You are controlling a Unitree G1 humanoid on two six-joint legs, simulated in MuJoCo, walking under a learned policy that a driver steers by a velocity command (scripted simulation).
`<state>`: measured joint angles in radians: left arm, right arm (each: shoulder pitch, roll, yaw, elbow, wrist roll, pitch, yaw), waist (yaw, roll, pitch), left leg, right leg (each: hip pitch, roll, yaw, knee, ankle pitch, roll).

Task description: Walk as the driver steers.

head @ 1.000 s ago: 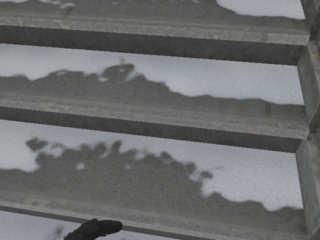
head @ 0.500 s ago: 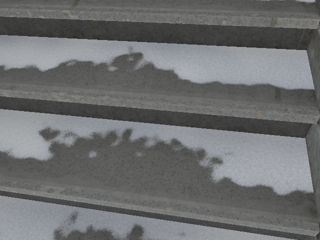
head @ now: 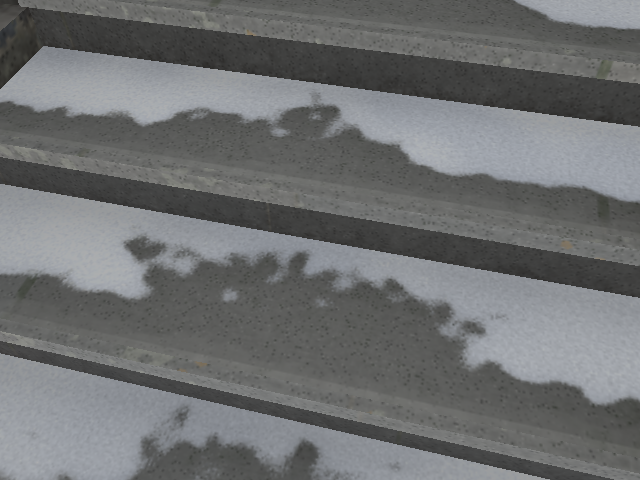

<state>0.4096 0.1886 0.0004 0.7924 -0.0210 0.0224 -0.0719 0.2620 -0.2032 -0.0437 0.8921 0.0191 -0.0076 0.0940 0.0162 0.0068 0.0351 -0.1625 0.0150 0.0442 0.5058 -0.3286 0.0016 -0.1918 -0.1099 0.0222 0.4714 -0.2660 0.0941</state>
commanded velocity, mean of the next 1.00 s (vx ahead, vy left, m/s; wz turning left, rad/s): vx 0.05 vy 0.00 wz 0.00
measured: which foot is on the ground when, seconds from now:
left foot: down 0.00-1.00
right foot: down 0.00-0.96, up 0.98-1.00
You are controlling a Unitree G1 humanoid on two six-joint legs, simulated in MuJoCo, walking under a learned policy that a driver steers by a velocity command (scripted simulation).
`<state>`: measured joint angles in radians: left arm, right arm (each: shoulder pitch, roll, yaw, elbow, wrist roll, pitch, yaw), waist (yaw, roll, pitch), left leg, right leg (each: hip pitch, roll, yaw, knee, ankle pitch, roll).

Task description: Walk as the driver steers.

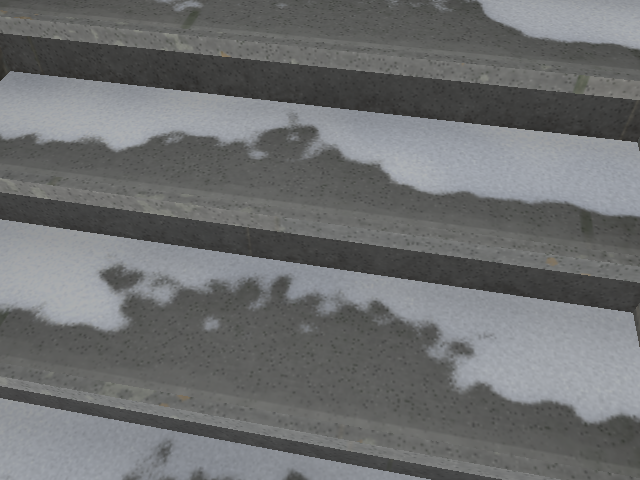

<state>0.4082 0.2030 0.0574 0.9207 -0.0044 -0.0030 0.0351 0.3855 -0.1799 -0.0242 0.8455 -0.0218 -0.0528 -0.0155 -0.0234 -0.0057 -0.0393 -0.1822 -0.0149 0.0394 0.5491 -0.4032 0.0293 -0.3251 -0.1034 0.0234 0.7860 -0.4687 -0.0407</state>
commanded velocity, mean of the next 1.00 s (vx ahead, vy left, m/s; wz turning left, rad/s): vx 0.45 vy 0.00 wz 0.00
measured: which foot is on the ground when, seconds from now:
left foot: down 0.00-0.32, up 0.34-0.86, down 0.88-1.00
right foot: up 0.00-0.30, down 0.32-0.92, up 0.94-1.00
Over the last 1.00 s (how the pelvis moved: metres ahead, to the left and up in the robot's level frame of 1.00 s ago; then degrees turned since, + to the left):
0.04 0.01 -0.01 -1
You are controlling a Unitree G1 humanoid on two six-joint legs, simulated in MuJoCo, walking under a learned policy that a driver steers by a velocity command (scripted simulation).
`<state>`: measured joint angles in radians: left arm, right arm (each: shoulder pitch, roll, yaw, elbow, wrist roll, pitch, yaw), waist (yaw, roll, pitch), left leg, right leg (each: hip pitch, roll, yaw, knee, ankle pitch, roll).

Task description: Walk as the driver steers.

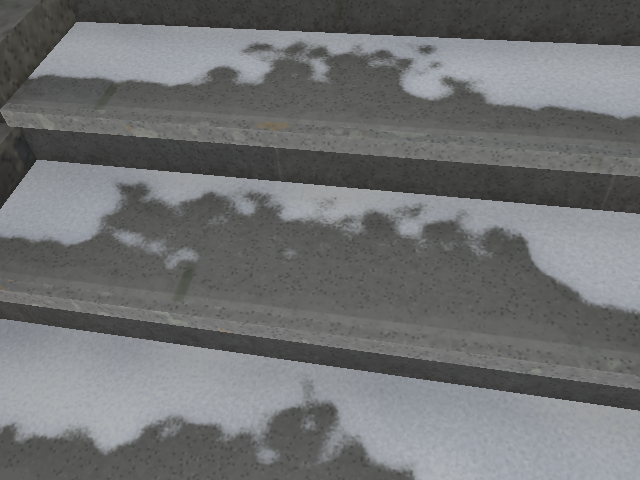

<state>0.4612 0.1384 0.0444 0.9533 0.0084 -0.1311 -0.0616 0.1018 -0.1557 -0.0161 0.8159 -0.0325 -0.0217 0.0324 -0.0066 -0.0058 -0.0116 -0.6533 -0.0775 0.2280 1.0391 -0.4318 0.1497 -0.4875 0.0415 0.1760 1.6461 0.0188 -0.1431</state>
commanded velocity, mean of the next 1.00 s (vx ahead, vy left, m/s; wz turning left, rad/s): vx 0.50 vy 0.00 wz -0.05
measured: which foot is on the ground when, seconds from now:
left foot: down 0.00-0.38, up 0.40-0.96, down 0.98-1.00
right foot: up 0.00-0.36, down 0.38-1.00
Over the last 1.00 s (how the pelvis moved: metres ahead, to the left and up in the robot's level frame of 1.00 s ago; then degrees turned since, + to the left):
0.53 -0.02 0.23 0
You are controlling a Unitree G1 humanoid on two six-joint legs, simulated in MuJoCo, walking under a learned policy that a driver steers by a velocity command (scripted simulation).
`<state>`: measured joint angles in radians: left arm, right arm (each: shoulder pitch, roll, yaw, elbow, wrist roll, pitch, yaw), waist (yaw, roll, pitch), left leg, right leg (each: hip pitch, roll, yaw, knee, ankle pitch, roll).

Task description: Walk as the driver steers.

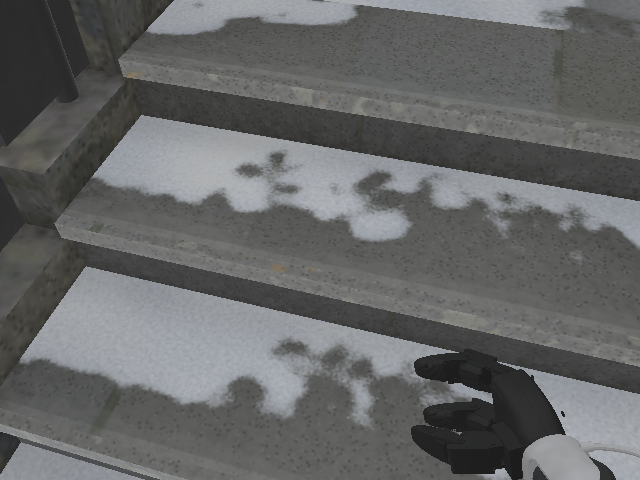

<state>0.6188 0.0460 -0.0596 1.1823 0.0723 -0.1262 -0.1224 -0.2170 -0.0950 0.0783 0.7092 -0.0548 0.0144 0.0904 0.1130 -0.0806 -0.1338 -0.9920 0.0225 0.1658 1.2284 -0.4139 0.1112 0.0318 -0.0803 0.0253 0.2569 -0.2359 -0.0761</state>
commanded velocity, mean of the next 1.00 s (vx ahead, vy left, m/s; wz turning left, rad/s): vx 0.25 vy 0.00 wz -0.54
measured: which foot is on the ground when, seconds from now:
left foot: down 0.00-0.54, up 0.56-1.00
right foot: down 0.00-0.02, up 0.04-0.50, down 0.52-1.00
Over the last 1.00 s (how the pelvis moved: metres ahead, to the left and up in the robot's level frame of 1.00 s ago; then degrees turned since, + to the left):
0.59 0.03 0.25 -2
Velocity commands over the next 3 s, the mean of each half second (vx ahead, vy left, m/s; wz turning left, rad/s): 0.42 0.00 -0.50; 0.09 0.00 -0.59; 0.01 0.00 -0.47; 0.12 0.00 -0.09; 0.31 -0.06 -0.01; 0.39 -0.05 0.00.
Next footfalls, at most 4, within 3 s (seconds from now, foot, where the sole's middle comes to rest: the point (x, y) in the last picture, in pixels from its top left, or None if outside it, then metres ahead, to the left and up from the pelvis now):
0.52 right None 0.44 -0.17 -0.49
1.02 left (354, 432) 0.50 0.03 -0.49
1.48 right None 0.41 -0.20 -0.49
2.42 left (484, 258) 0.77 -0.17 -0.33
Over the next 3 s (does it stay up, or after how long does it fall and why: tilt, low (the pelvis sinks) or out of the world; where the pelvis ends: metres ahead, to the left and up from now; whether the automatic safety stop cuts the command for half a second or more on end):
stays up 0.78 -0.28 0.44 its command is cut after 2.1 s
